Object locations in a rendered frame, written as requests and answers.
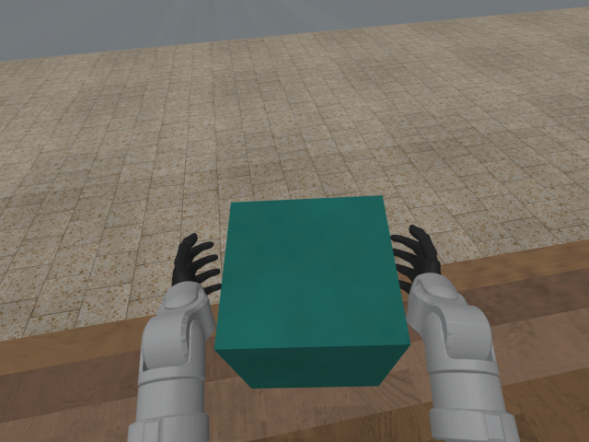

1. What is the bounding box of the robot left forearm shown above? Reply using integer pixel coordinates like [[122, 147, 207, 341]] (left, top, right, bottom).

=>
[[127, 281, 216, 442]]

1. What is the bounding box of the left robot hand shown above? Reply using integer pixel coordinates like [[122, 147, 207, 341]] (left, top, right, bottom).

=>
[[171, 233, 222, 296]]

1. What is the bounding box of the carton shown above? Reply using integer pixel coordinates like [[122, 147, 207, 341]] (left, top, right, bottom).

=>
[[214, 195, 410, 389]]

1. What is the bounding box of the robot right forearm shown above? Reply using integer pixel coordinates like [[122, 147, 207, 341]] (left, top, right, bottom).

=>
[[406, 273, 520, 442]]

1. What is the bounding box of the right robot hand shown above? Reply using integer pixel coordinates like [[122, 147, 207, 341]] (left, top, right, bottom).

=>
[[390, 225, 441, 294]]

